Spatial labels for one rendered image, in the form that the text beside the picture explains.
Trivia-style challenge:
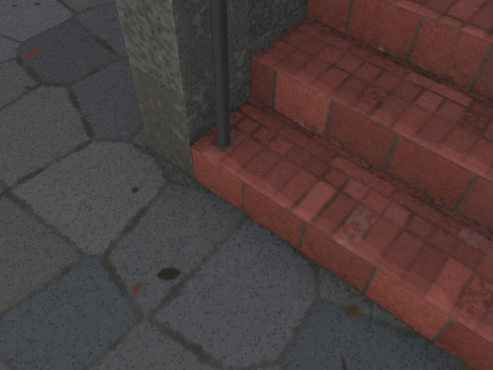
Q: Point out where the stairs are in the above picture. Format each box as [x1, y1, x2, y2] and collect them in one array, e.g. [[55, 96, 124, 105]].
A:
[[190, 0, 493, 370]]

